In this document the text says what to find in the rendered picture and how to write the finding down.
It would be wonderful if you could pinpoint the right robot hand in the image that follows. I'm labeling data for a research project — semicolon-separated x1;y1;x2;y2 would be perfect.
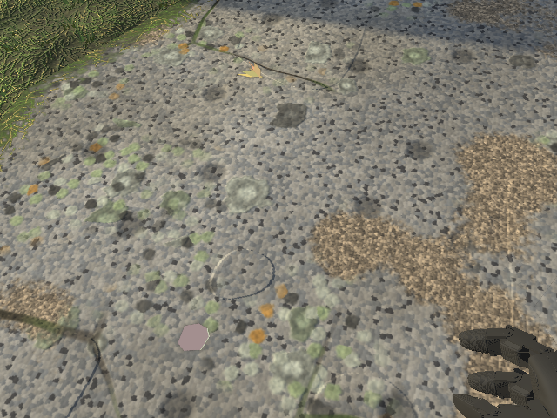
453;325;557;418

